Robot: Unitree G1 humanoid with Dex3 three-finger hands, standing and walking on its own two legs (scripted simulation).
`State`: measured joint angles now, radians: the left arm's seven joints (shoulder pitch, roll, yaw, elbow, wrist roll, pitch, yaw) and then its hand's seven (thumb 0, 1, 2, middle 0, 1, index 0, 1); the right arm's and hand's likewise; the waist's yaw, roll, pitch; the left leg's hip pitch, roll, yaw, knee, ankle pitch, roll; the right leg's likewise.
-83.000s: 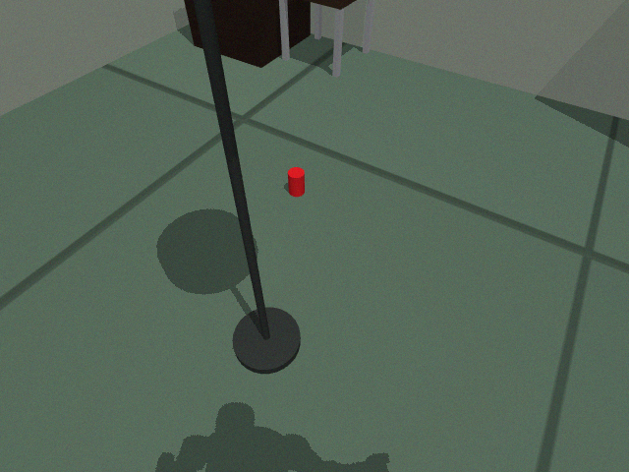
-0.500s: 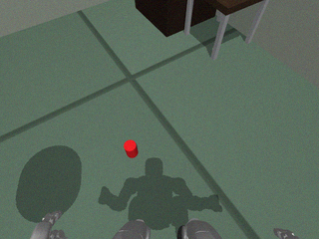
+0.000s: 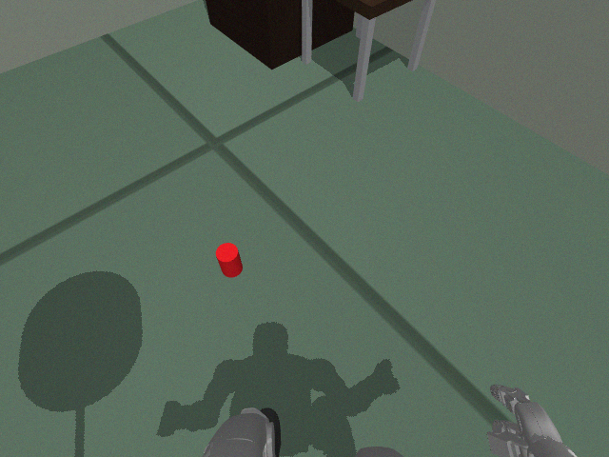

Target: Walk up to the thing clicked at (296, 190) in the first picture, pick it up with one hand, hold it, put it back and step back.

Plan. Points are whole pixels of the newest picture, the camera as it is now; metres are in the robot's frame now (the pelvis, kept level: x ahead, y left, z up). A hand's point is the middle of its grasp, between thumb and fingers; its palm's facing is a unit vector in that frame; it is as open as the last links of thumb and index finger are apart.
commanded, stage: step back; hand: left
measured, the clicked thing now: (229, 260) +0.74 +0.28 -0.69
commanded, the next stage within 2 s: stand in 1.94 s
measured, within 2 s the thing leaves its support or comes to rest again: neither
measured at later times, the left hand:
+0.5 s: hand out of the picture -0.05 +0.26 -0.14, palm faces +0.11 -0.92 -0.38, open 7.4 cm
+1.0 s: hand out of the picture -0.28 +0.25 -0.13, palm faces +0.09 -0.91 -0.41, open 7.4 cm
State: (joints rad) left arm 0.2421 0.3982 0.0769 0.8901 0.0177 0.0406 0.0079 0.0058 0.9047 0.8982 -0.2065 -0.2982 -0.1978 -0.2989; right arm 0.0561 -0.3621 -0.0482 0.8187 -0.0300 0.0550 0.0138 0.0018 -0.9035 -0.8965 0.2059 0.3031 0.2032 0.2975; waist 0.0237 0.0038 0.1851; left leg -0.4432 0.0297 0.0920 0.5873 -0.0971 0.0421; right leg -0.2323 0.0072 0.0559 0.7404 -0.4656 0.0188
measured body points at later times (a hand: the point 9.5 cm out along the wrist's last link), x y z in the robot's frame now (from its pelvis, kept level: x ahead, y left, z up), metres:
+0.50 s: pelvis -0.17 -0.01 +0.00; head -0.12 +0.01 +0.45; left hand -0.06 +0.31 -0.11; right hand -0.08 -0.32 -0.12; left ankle -0.19 +0.11 -0.71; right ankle -0.06 -0.12 -0.70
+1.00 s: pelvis -0.30 -0.02 +0.01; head -0.28 -0.03 +0.46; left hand -0.29 +0.30 -0.10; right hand -0.18 -0.32 -0.12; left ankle -0.32 +0.11 -0.70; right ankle -0.29 -0.16 -0.71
